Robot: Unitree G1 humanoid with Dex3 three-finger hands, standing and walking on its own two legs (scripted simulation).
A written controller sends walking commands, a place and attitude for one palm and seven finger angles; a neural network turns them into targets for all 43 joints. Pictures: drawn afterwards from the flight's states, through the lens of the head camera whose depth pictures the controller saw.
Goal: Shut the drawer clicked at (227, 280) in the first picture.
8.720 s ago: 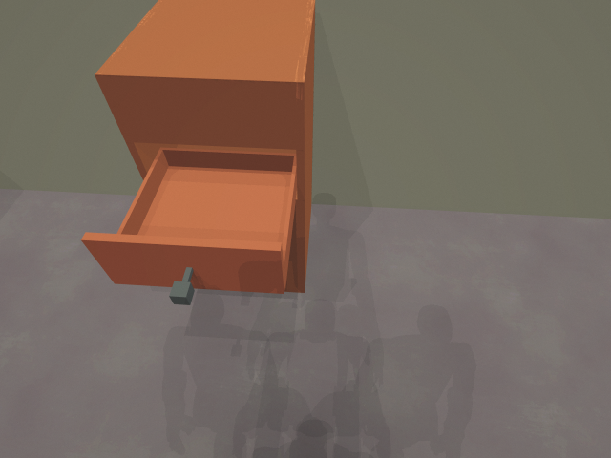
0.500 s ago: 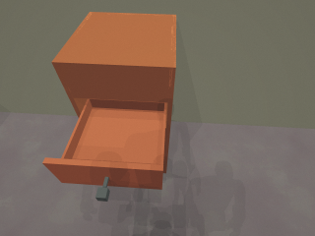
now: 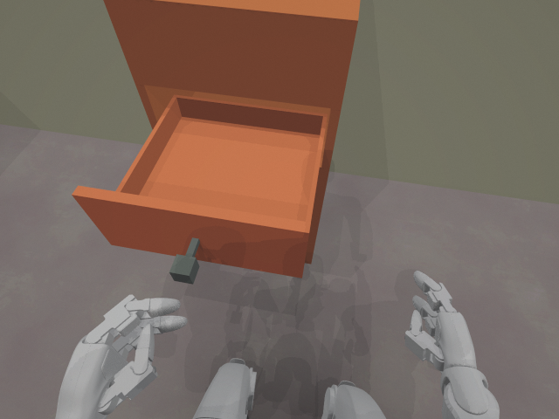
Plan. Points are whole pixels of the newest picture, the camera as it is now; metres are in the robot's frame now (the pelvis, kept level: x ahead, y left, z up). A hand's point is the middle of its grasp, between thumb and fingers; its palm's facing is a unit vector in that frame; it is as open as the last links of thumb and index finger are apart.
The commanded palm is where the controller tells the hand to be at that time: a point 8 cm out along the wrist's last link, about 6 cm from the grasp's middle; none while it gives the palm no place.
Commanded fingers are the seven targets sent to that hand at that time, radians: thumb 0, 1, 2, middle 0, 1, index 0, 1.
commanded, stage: raise the hand and make a fist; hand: left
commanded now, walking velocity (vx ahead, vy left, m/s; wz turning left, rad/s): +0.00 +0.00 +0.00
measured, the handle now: (188, 259) +0.36 +0.20 -0.05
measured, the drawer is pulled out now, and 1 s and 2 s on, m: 0.30 0.30 0.30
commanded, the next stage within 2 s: bring the fist close to the handle in 1.32 s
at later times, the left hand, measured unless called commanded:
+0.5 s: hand (164, 349) +0.19 +0.17 +0.04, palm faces -0.07 -1.00 -0.01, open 3.1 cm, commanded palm +0.15 +0.23 +0.05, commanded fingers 0.00 0.90 0.90 -1.30 -1.49 -1.30 -1.49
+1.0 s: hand (150, 358) +0.18 +0.18 +0.05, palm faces -0.05 -1.00 +0.00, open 3.3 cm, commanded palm +0.15 +0.23 +0.05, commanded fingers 0.00 0.90 0.90 -1.40 -1.60 -1.40 -1.60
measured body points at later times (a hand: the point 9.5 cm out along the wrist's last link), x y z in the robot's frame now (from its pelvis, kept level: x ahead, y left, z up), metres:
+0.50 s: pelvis +0.01 +0.03 +0.00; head +0.08 +0.03 +0.45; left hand +0.19 +0.22 +0.05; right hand +0.18 -0.24 -0.07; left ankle +0.05 +0.14 -0.62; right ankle +0.03 -0.08 -0.62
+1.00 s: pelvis +0.01 +0.04 -0.01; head +0.10 +0.05 +0.44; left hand +0.18 +0.23 +0.05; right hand +0.24 -0.17 -0.07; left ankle +0.05 +0.14 -0.62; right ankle +0.03 -0.08 -0.62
